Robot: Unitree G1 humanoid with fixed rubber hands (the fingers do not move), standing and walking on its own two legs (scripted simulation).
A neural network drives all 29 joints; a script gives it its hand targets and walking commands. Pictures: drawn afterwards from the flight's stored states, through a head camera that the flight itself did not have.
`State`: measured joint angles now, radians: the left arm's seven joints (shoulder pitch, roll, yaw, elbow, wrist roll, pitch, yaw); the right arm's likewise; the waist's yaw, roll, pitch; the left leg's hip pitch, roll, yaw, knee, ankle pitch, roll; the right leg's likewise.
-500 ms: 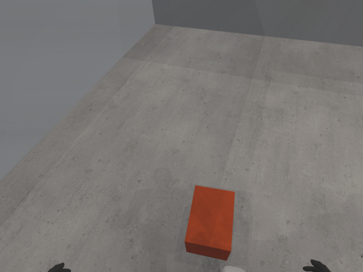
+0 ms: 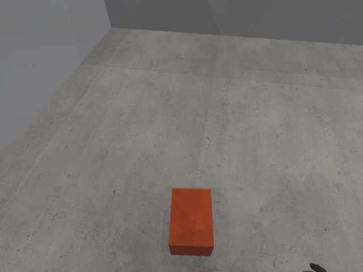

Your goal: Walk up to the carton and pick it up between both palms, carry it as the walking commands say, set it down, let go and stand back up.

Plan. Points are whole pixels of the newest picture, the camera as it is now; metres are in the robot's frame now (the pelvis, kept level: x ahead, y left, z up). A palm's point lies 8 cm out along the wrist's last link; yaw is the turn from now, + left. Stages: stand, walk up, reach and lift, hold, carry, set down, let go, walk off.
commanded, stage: walk up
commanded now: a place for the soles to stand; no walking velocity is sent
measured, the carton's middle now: (191, 221) +0.46 -0.03 -0.67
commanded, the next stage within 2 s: none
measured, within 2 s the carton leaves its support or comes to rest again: neither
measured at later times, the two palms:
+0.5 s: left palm out of the picture +0.11 +0.30 -0.10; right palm out of the picture +0.09 -0.30 -0.13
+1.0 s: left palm out of the picture +0.13 +0.29 -0.11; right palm out of the picture +0.06 -0.32 -0.13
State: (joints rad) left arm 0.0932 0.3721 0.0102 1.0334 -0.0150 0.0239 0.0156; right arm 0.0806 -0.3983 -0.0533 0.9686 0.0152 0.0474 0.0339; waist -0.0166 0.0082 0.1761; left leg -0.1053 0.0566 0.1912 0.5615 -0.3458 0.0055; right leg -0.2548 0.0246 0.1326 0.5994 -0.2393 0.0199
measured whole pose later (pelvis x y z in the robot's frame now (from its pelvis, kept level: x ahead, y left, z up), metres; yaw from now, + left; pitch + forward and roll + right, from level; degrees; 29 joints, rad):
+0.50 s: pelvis +0.01 +0.01 +0.00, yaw -4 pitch -4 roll +2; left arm 0.10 0.34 0.00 1.03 -0.01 0.02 0.02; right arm 0.08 -0.38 -0.06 0.99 0.01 0.03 0.02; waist -0.01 0.04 0.15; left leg -0.10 0.01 0.16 0.52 -0.34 0.02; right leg -0.28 0.03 0.15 0.59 -0.24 0.02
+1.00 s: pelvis +0.01 +0.00 +0.00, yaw -5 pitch -5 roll +1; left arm 0.10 0.35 0.01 1.03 -0.01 0.02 0.03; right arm 0.11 -0.39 -0.07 1.00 0.01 0.06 0.02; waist -0.03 0.03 0.16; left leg -0.11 0.04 0.16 0.61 -0.40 0.01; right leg -0.29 0.07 0.16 0.65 -0.26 0.00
